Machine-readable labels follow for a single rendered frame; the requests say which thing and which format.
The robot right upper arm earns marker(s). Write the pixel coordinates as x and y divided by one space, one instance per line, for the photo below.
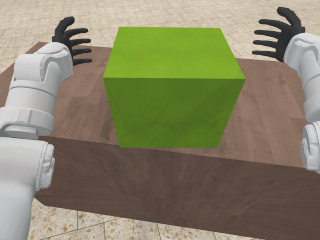
310 147

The right robot hand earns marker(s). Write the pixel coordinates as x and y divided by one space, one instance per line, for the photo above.
284 37

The left robot hand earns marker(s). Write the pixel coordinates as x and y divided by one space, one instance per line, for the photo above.
63 37

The carton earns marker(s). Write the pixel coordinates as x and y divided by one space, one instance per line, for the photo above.
171 87

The right robot forearm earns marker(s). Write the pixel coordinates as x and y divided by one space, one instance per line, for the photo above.
303 55

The pedestal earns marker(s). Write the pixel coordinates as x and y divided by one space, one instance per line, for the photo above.
254 184

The left robot forearm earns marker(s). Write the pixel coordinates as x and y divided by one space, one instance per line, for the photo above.
33 92

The robot left upper arm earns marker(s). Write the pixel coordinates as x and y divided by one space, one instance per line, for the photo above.
26 166

